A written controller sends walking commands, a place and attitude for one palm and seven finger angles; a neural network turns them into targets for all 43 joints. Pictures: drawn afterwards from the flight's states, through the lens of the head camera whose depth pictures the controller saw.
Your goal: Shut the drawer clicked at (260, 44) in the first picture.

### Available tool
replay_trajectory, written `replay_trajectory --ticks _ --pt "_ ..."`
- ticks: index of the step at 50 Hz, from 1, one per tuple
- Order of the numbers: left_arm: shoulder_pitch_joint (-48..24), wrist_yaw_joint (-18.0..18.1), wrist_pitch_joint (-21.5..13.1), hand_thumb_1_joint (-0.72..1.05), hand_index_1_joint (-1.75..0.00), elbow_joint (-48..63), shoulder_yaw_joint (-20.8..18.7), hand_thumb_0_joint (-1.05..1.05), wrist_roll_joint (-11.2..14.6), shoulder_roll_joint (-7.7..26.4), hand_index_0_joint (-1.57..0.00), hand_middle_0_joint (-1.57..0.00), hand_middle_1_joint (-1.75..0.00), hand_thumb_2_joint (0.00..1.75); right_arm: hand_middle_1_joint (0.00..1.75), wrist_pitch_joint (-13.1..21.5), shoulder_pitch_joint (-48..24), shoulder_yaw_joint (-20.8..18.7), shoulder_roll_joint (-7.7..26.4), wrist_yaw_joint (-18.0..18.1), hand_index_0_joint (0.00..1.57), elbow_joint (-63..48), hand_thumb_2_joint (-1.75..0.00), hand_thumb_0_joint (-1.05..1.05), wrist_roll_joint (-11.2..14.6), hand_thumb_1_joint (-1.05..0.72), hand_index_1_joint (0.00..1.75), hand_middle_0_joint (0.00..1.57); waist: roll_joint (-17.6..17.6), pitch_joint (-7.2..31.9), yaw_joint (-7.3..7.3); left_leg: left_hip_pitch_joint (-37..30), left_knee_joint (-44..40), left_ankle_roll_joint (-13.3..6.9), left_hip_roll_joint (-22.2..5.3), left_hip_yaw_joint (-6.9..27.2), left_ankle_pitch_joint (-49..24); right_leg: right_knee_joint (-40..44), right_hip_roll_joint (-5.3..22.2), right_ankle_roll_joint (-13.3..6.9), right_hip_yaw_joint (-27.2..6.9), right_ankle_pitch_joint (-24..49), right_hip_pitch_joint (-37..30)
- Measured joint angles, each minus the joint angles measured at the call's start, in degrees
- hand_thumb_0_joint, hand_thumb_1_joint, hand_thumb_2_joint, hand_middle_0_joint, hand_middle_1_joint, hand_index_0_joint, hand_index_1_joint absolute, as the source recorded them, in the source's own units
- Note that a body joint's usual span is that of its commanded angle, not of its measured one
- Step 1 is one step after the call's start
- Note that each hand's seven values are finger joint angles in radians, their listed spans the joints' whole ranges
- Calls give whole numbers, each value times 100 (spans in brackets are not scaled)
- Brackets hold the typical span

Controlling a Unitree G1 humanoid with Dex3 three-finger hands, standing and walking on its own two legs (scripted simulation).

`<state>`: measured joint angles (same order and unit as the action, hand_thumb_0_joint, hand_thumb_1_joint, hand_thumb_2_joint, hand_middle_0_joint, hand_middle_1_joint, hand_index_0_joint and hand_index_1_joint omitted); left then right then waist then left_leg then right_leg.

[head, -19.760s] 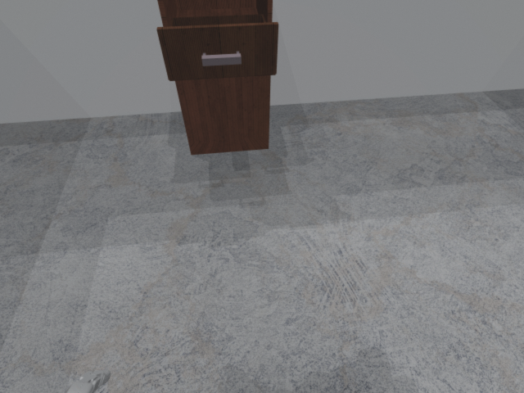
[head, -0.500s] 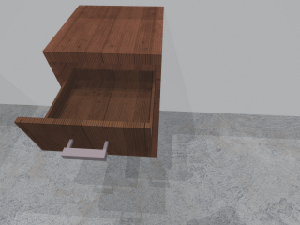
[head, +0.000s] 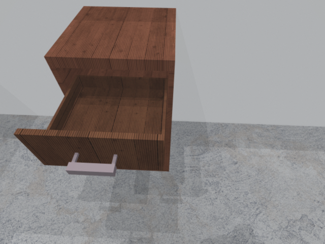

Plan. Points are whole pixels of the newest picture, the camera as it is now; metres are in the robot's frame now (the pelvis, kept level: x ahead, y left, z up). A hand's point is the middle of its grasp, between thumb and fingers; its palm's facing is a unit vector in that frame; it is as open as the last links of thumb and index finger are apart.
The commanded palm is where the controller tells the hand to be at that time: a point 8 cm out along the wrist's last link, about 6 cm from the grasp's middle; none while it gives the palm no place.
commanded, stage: look again from close up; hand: left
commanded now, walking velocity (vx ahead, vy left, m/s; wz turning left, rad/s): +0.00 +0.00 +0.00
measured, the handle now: (93, 162) +0.33 +0.23 -0.05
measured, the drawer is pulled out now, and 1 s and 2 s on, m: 0.30 0.30 0.30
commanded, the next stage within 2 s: shuffle to correct the standing spot in 0.18 s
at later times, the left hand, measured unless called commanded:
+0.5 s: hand out of the picture -0.03 +0.16 -0.18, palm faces +0.02 -0.98 -0.18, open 16.3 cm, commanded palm none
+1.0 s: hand out of the picture +0.02 +0.23 -0.17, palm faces -0.04 -0.94 -0.33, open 16.7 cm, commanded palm none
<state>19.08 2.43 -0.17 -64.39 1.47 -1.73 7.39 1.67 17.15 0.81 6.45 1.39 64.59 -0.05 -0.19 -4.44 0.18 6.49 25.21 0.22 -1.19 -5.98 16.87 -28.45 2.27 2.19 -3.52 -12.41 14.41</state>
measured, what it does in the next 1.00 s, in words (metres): stands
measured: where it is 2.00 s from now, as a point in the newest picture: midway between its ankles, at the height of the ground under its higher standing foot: outside the picture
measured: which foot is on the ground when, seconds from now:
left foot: down 0.00-1.00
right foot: down 0.00-1.00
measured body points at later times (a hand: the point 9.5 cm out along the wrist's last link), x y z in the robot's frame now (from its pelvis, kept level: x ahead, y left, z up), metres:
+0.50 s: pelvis +0.01 +0.00 +0.00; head +0.03 +0.00 +0.44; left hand -0.03 +0.21 -0.16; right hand -0.03 -0.21 -0.17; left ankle -0.03 +0.12 -0.74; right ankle +0.03 -0.14 -0.74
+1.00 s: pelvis +0.04 +0.02 -0.01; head +0.07 -0.01 +0.44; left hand +0.03 +0.28 -0.15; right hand +0.07 -0.22 -0.18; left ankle -0.03 +0.12 -0.74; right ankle +0.03 -0.14 -0.74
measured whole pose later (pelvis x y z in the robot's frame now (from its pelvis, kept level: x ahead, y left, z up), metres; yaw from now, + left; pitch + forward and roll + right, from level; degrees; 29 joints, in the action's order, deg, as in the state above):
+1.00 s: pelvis +0.04 +0.02 -0.01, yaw -1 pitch -1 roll +1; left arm 17.9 2.7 1.2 -61.2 0.3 -1.7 12.5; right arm 0.0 14.0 -0.5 11.3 2.1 57.4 -0.7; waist 2.6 -4.2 0.3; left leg 5.9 29.5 -0.7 -0.4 -7.4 22.9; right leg -35.8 3.6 2.2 -2.9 -18.6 15.8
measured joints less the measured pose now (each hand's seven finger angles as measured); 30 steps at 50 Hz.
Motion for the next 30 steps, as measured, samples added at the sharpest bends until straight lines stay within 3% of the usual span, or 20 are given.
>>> replay_trajectory --ticks 17,25,28,30 --pt "5 2 -14 -50 -30 25 -6 -3 0 -10 -15 -15 -29 30 29 -18 27 -6 15 -11 20 27 -90 0 -1 -91 30 20 -40 -50 -2 29 -14 18 -23 15 -35 42 -20 -20 19 43 12" --pt "112 -40 32 -49 -30 163 -106 -2 -34 -19 -15 -15 -29 30 29 -139 289 -50 56 -82 20 -11 -90 0 -80 -91 30 20 -23 71 63 177 317 -23 -18 22 233 -305 -10 -93 19 -272 165" --pt "146 -46 20 -49 -30 202 -141 -2 -23 -18 -15 -15 -29 30 29 -122 373 -58 71 -78 20 -25 -90 0 -86 -91 30 20 -34 79 73 185 398 -36 2 1 345 -406 8 -68 -7 -364 192" --pt "132 6 -104 -49 -30 133 -100 -2 -24 -27 -15 -15 -29 30 29 -158 372 -48 134 -109 20 -83 -90 0 -90 -91 30 20 65 79 23 335 667 -41 -59 70 501 -424 -22 59 63 -383 204"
